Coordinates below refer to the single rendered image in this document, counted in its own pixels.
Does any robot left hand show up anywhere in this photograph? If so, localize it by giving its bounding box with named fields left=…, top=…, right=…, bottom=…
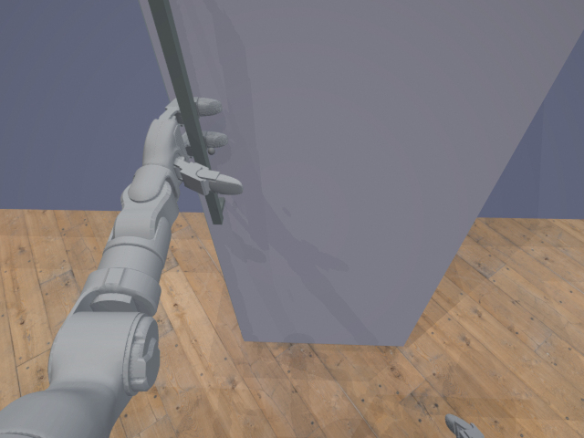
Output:
left=142, top=97, right=243, bottom=195

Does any left robot upper arm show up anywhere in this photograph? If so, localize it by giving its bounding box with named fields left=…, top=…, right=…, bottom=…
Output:
left=0, top=311, right=160, bottom=438

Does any handle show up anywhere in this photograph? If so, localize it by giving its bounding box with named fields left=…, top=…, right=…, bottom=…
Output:
left=148, top=0, right=225, bottom=224

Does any robot right hand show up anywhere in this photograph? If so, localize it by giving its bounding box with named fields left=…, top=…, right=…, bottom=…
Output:
left=445, top=413, right=485, bottom=438

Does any fridge door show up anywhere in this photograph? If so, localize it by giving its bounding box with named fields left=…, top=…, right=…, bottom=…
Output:
left=140, top=0, right=584, bottom=347

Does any robot left forearm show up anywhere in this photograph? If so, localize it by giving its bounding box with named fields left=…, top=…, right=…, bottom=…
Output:
left=47, top=165, right=180, bottom=385

